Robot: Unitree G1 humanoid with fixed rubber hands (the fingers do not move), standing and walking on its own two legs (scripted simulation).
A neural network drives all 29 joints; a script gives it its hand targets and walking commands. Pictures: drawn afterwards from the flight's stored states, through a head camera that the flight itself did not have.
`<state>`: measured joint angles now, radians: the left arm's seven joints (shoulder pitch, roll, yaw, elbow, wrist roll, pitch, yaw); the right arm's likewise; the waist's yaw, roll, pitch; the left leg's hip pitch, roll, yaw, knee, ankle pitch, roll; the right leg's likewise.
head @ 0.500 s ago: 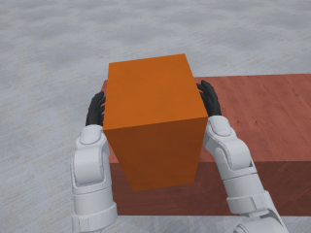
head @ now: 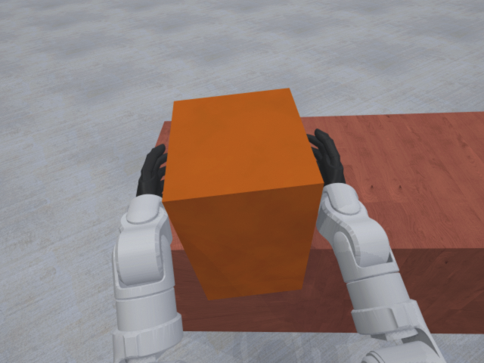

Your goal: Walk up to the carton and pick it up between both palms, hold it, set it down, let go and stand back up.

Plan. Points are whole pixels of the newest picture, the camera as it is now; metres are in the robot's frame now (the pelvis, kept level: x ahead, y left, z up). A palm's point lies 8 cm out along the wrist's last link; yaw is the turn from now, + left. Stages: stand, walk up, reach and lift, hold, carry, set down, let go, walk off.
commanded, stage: hold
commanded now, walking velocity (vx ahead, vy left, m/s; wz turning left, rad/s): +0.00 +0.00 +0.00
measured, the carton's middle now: (244, 205) +0.36 -0.01 +0.10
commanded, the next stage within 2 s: none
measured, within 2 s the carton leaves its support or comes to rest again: neither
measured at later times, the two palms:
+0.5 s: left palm (148, 198) +0.34 +0.13 +0.16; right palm (324, 179) +0.35 -0.13 +0.15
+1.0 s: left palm (147, 196) +0.33 +0.13 +0.17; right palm (326, 176) +0.35 -0.13 +0.16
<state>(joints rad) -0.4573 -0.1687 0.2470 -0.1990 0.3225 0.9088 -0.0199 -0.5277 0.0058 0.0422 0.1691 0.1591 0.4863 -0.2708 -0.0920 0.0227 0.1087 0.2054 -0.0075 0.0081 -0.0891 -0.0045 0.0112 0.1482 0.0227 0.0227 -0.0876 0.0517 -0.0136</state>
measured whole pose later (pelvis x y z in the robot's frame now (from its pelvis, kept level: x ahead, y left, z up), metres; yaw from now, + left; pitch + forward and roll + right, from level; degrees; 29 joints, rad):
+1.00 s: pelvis +0.01 +0.00 +0.00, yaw +0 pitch -7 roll +0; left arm -0.41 -0.17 0.23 -0.28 0.33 0.93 -0.02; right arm -0.51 0.00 0.08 0.12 0.17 0.50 -0.28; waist -0.09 0.02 0.11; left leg 0.23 0.00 0.01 -0.09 -0.02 0.01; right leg 0.17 0.03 0.02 -0.09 0.04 -0.01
